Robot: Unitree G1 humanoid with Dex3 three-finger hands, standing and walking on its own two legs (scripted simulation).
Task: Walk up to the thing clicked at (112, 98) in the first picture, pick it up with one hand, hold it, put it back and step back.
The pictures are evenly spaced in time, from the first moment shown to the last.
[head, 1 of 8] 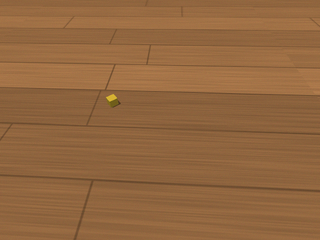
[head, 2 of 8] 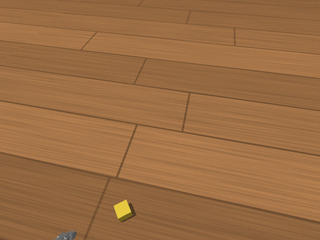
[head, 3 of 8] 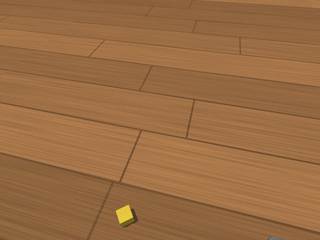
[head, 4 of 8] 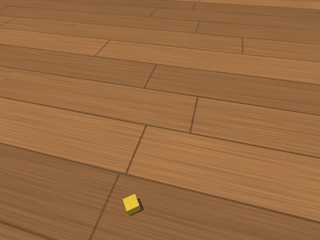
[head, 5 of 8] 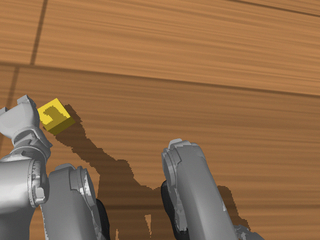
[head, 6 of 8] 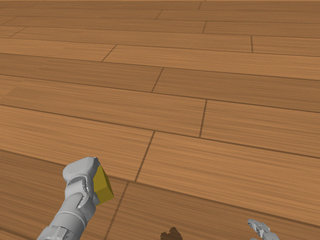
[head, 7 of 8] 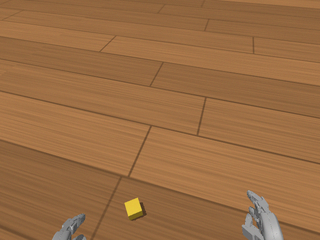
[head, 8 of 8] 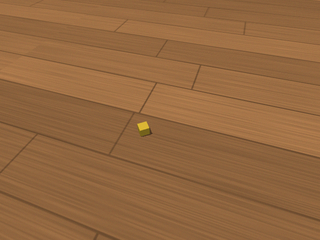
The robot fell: no
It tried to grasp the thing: yes
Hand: left
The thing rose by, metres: 0.68
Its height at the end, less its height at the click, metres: +0.00
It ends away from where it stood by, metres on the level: 0.01
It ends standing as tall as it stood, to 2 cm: yes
